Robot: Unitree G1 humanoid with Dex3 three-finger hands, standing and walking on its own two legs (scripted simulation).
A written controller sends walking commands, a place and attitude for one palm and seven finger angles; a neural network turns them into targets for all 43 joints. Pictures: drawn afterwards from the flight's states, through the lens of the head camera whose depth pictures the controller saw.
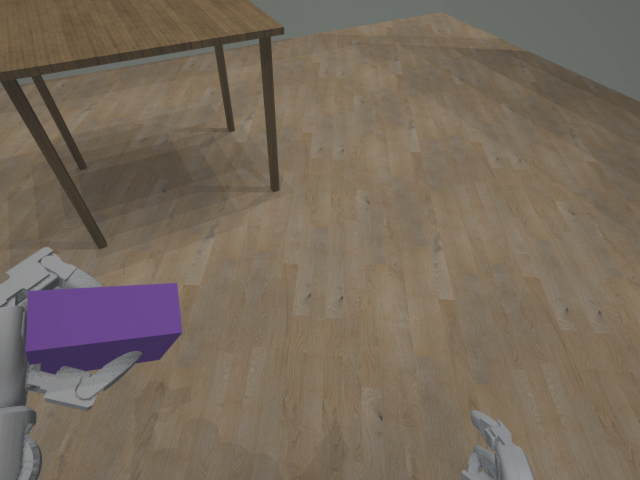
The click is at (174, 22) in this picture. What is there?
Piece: table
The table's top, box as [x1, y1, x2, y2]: [0, 0, 283, 81]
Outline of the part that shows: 0,81 282,34 283,27 248,0 0,0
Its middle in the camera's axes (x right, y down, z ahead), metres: -0.71 -0.81 +1.41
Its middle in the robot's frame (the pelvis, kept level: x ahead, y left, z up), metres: +1.56 +0.79 -0.03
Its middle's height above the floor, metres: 0.75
